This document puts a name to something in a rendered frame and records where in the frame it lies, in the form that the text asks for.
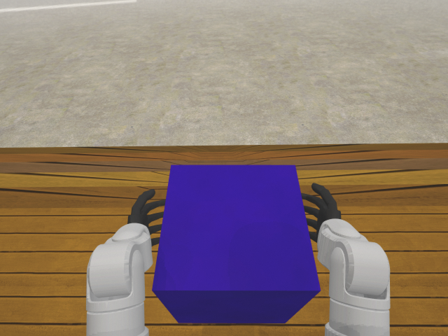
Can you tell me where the robot left hand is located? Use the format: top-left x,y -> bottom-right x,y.
127,189 -> 166,246

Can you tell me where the carton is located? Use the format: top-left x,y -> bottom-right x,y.
152,165 -> 321,323

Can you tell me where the robot left forearm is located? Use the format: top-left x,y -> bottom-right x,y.
86,223 -> 153,336

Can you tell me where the robot right forearm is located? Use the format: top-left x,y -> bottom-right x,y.
317,218 -> 390,336

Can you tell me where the robot right hand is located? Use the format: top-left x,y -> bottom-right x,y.
301,183 -> 341,243

